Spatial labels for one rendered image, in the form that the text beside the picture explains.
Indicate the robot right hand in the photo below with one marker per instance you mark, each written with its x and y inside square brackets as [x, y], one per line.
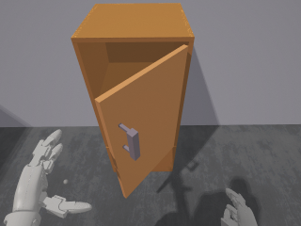
[243, 216]

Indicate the robot left hand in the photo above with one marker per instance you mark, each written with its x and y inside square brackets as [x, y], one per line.
[29, 194]

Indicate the handle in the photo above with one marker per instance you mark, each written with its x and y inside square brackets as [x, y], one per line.
[133, 147]

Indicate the cupboard door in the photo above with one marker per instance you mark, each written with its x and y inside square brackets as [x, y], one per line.
[149, 102]

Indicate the robot left forearm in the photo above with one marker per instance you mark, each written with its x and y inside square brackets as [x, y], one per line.
[23, 218]

